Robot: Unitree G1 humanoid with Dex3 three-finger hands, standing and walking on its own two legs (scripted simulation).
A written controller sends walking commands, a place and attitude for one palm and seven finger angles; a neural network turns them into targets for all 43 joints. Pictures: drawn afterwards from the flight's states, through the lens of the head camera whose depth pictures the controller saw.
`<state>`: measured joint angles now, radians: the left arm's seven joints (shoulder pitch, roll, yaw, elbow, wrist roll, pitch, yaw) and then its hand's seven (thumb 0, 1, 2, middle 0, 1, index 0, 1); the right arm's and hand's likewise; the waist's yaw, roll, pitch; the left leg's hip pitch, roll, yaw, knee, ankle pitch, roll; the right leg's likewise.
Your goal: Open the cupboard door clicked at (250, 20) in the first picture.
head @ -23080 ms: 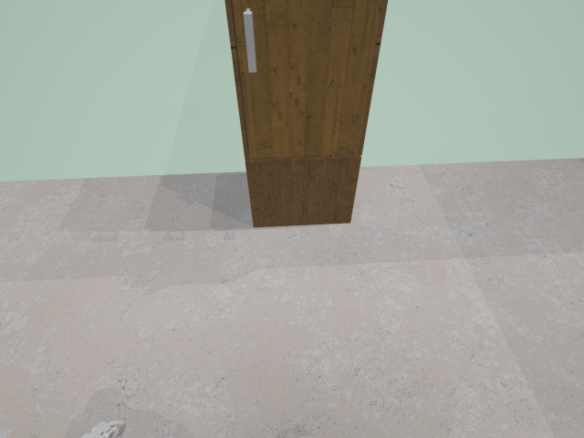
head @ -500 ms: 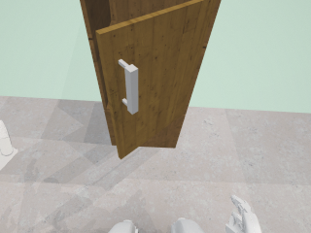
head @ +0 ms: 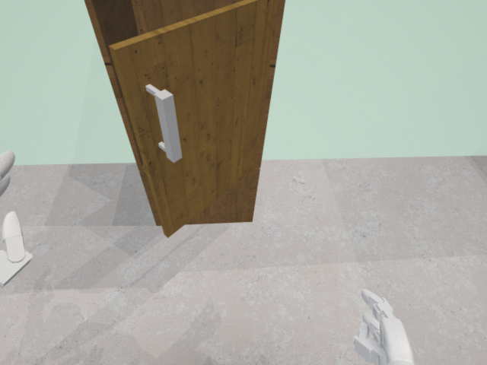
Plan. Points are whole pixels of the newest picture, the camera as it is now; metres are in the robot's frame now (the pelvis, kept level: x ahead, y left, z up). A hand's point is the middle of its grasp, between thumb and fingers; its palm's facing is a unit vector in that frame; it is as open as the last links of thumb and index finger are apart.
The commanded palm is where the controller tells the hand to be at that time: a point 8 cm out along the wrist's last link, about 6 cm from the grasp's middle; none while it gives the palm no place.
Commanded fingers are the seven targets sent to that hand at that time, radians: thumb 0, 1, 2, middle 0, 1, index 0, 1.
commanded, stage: stop stepping back and stand still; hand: left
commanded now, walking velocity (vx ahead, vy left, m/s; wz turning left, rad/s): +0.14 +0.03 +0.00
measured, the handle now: (163, 124) +0.53 +0.19 +0.09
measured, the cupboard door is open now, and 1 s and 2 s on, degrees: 43 43 43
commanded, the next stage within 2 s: let the arm hang, fingers relaxed in 0.62 s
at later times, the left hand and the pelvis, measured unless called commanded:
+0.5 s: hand out of the picture +0.13 +0.25 +0.16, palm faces +0.46 -0.74 -0.50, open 7.4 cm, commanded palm +0.06 +0.29 +0.17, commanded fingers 0.00 0.90 0.90 -0.20 -0.30 -0.20 -0.30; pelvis -0.06 -0.02 -0.01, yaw +4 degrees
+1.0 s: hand out of the picture +0.02 +0.15 -0.16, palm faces +0.05 -0.98 -0.18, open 7.4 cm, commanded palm none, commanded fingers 0.00 0.90 0.90 -0.20 -0.30 -0.20 -0.30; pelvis -0.07 -0.02 -0.02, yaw +6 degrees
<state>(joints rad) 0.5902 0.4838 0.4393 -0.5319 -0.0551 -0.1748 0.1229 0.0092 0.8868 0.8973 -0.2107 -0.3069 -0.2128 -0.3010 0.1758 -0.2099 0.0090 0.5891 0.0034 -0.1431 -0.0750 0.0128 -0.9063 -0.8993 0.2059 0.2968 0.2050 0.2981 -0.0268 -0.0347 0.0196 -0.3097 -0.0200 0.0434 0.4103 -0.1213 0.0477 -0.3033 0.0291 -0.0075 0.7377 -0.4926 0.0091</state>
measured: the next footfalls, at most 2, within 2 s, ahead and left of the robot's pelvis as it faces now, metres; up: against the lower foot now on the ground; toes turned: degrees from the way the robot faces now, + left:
left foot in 0.42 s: -0.04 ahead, +0.11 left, +0.00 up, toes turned +6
right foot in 0.98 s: +0.01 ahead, -0.13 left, +0.00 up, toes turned +9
